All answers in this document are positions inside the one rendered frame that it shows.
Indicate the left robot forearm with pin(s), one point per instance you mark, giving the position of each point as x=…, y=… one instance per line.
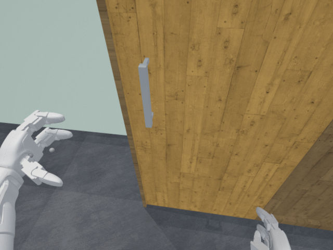
x=10, y=183

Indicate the robot right hand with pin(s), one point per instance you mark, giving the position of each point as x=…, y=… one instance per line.
x=275, y=239

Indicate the handle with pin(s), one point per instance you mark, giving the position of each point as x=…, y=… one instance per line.
x=144, y=85

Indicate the wardrobe door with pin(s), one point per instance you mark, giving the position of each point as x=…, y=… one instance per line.
x=240, y=90
x=308, y=191

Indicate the robot left hand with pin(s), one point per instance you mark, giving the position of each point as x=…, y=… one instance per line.
x=19, y=143

